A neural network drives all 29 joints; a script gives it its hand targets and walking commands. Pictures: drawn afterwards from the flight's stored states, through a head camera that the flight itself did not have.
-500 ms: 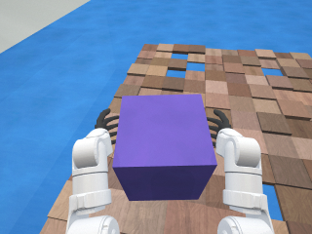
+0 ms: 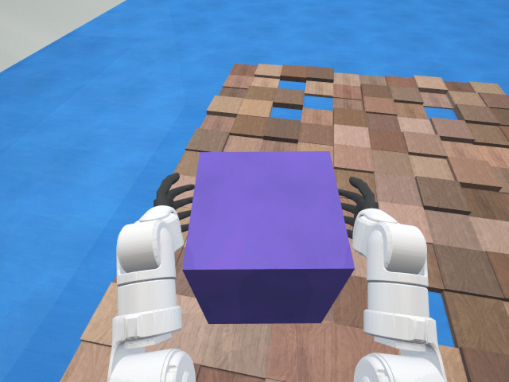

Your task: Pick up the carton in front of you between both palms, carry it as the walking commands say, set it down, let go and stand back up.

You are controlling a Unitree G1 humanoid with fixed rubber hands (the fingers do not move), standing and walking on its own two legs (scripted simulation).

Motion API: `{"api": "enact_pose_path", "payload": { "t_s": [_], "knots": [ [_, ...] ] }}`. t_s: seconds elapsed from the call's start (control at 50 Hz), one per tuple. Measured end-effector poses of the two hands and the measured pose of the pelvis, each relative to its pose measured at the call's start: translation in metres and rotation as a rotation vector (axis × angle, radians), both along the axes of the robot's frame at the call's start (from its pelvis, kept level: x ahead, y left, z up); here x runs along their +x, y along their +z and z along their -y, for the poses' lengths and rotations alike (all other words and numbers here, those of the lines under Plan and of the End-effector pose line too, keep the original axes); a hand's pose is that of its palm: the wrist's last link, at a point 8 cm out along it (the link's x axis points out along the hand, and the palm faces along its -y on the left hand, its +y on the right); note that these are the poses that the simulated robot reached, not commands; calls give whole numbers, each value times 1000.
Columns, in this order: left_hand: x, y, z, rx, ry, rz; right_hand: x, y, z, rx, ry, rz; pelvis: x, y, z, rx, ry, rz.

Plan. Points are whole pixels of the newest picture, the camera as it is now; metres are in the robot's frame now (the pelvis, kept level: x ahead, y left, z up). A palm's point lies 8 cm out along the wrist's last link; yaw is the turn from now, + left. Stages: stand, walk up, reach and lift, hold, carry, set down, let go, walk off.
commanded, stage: carry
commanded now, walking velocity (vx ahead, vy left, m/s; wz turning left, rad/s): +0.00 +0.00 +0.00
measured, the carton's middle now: (264, 243) +0.33 +0.01 +0.03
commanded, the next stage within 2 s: none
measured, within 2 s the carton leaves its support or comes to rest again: neither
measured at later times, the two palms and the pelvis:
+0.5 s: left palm (158, 224) +0.31 +0.17 +0.11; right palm (358, 228) +0.30 -0.13 +0.11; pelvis -0.01 +0.01 +0.00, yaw +0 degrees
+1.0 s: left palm (169, 227) +0.31 +0.16 +0.10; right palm (367, 230) +0.30 -0.14 +0.11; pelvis +0.04 +0.01 +0.01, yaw -2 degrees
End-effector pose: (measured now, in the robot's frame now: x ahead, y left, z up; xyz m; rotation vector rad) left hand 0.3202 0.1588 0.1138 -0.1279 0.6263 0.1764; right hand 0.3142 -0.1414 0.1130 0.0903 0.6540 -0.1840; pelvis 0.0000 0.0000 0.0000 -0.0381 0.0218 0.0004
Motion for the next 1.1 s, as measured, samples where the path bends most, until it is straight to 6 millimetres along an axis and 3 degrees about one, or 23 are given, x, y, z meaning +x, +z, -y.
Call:
{"api": "enact_pose_path", "payload": {
  "t_s": [0.72,0.92,1.02,1.1],
  "knots": [
    [-16,0,-12,1,-9,14,-19,0,-12,5,-14,15,-15,-3,-16,15,-19,-11],
    [-18,-11,8,24,-31,-35,-23,-12,8,-4,-10,-36,25,8,-4,23,-28,-45],
    [-6,-8,1,37,-36,-20,-7,-5,1,-17,5,-20,50,13,-9,34,-31,-47],
    [14,-9,-10,45,-45,21,11,-7,-10,-27,5,21,83,1,-22,29,-39,-19]
  ]
}}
